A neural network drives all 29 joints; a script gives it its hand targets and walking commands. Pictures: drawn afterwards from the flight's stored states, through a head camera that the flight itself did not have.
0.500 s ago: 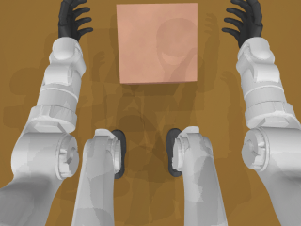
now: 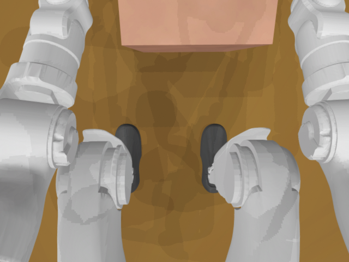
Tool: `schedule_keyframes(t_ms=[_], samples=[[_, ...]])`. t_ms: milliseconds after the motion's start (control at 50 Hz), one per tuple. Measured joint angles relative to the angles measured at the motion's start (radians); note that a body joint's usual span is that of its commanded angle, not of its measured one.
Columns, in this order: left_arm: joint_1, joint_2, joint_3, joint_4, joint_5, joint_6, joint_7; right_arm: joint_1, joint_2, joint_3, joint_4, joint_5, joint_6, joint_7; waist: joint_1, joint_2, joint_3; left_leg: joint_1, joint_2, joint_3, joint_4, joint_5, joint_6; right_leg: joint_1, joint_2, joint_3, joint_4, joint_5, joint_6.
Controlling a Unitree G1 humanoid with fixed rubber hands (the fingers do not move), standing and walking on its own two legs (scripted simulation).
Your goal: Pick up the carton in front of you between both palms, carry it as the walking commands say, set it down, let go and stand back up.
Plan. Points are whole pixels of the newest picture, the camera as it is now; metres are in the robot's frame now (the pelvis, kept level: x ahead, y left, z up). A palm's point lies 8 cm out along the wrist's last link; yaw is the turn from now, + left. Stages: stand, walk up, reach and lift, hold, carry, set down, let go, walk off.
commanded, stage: reach and lift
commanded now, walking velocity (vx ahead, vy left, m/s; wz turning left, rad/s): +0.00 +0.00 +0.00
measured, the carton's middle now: out of the picture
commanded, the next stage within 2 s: none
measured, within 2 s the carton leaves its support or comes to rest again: leaves its support in 0.78 s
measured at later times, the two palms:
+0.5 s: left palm out of the picture +0.56 +0.11 -0.17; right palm out of the picture +0.55 -0.19 -0.17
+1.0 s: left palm out of the picture +0.54 +0.10 -0.06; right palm out of the picture +0.52 -0.20 -0.06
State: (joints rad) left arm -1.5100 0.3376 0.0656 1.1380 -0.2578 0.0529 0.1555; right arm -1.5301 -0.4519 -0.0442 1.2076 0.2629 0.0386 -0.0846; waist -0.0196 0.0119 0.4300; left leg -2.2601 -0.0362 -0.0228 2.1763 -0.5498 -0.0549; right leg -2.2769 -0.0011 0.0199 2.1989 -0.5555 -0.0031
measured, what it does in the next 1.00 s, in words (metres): stands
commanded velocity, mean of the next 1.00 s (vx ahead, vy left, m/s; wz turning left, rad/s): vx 0.00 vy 0.00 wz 0.00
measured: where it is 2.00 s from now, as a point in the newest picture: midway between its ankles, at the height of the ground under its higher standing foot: (169, 169)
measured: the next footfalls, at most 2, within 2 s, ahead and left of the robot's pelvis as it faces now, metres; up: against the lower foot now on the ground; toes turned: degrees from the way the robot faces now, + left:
none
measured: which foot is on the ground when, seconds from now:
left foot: down 0.00-1.00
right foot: down 0.00-1.00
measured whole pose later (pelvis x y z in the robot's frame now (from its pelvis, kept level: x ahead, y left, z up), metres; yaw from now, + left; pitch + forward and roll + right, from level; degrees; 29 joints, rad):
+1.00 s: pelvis +0.01 +0.01 +0.02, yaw -2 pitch +41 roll +1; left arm -1.20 0.10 0.35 0.80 0.00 0.29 0.16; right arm -1.21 -0.17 -0.29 0.80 -0.03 0.33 -0.10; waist -0.03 0.04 0.03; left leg -2.24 -0.08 -0.05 2.11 -0.58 -0.08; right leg -2.26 0.04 0.05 2.11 -0.55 0.04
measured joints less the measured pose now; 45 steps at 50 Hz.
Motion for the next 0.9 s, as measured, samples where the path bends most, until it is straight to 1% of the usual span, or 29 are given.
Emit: schedule_keyframes(t_ms=[120, 300, 420, 460, 540, 600, 680, 740, 780, 800, 820, 840, 860, 880, 900], samples=[[0.021, 0.008, -0.029, -0.03, -0.02, -0.001, 0.005, 0.012, 0.023, 0.01, -0.033, 0.01, -0.002, -0.013, -0.008, 0.002, -0.011, 0.006, 0.004, -0.004, 0.032, -0.031, -0.001, 0.006, 0.004, -0.003, 0.027, -0.025, 0.001], [0.042, -0.034, 0.03, 0.027, 0.036, -0.013, -0.006, 0.042, 0.055, -0.005, -0.001, -0.027, -0.005, 0.003, -0.009, 0.014, -0.09, -0.007, 0.014, 0.005, 0.011, -0.031, 0.012, -0.007, 0.014, 0.006, 0.0, -0.02, 0.014], [0.011, -0.057, 0.001, 0.024, 0.023, -0.016, -0.007, 0.008, 0.085, 0.022, -0.005, -0.024, -0.005, 0.004, -0.011, 0.013, -0.065, -0.006, 0.01, 0.009, -0.009, -0.01, 0.013, -0.005, 0.011, 0.009, -0.016, -0.003, 0.015], [-0.005, -0.068, 0.009, 0.022, 0.032, -0.016, 0.018, -0.011, 0.092, 0.011, 0.0, -0.035, -0.004, -0.024, -0.012, 0.012, -0.047, 0.0, 0.008, 0.008, -0.011, -0.005, 0.013, 0.002, 0.009, 0.009, -0.018, 0.0, 0.014], [-0.033, -0.071, 0.035, 0.034, 0.058, -0.004, 0.03, -0.049, 0.088, 0.001, 0.032, -0.055, 0.003, -0.02, -0.013, 0.011, -0.021, 0.01, 0.007, 0.007, -0.009, 0.0, 0.013, 0.013, 0.008, 0.008, -0.016, 0.005, 0.013], [-0.046, -0.08, 0.099, 0.028, 0.113, 0.031, 0.017, -0.063, 0.091, -0.043, 0.027, -0.103, 0.042, -0.009, -0.015, 0.014, -0.016, 0.008, 0.003, 0.007, 0.004, 0.001, 0.013, 0.012, 0.007, 0.008, -0.002, 0.004, 0.012], [-0.013, -0.094, 0.156, -0.039, 0.154, 0.084, -0.012, -0.026, 0.096, -0.092, -0.043, -0.145, 0.096, 0.021, -0.018, 0.013, -0.029, -0.008, -0.005, 0.003, 0.028, -0.004, 0.01, -0.001, 0.0, 0.004, 0.024, -0.006, 0.007], [0.016, -0.096, 0.152, -0.084, 0.153, 0.117, -0.009, 0.023, 0.109, -0.098, -0.117, -0.139, 0.135, 0.022, -0.019, 0.012, -0.05, -0.021, -0.008, -0.002, 0.041, -0.009, 0.008, -0.013, -0.002, 0.0, 0.037, -0.012, 0.004], [0.038, -0.095, 0.138, -0.116, 0.14, 0.142, 0.015, 0.064, 0.126, -0.084, -0.174, -0.129, 0.163, -0.001, -0.02, 0.018, -0.075, -0.029, -0.009, -0.005, 0.045, -0.012, 0.007, -0.019, -0.001, -0.002, 0.038, -0.015, 0.005], [0.053, -0.101, 0.134, -0.137, 0.135, 0.153, 0.039, 0.087, 0.139, -0.08, -0.206, -0.128, 0.176, -0.022, -0.019, 0.022, -0.091, -0.031, -0.011, -0.006, 0.044, -0.014, 0.006, -0.021, 0.0, -0.002, 0.036, -0.016, 0.007], [0.071, -0.11, 0.136, -0.161, 0.131, 0.164, 0.047, 0.11, 0.151, -0.077, -0.235, -0.132, 0.189, -0.06, -0.016, 0.026, -0.111, -0.031, -0.014, -0.008, 0.042, -0.017, 0.003, -0.023, 0.004, 0.0, 0.033, -0.016, 0.009], [0.096, -0.121, 0.145, -0.188, 0.134, 0.174, 0.05, 0.132, 0.16, -0.082, -0.261, -0.137, 0.203, -0.07, -0.012, 0.028, -0.135, -0.03, -0.019, -0.01, 0.037, -0.022, -0.002, -0.024, 0.009, 0.004, 0.027, -0.016, 0.012], [0.125, -0.133, 0.155, -0.217, 0.139, 0.184, 0.05, 0.159, 0.17, -0.094, -0.291, -0.145, 0.217, -0.067, -0.009, 0.03, -0.164, -0.028, -0.025, -0.013, 0.031, -0.026, -0.011, -0.026, 0.015, 0.008, 0.02, -0.015, 0.016], [0.158, -0.147, 0.167, -0.246, 0.148, 0.193, 0.048, 0.187, 0.182, -0.11, -0.319, -0.158, 0.231, -0.063, -0.005, 0.032, -0.197, -0.024, -0.03, -0.016, 0.018, 0.012, -0.01, -0.026, 0.021, 0.011, 0.01, -0.014, 0.021], [0.191, -0.161, 0.183, -0.271, 0.161, 0.201, 0.042, 0.215, 0.199, -0.128, -0.344, -0.174, 0.243, -0.059, -0.003, 0.031, -0.233, -0.019, -0.035, -0.019, 0.012, 0.006, -0.01, -0.024, 0.029, 0.014, -0.001, -0.013, 0.025]])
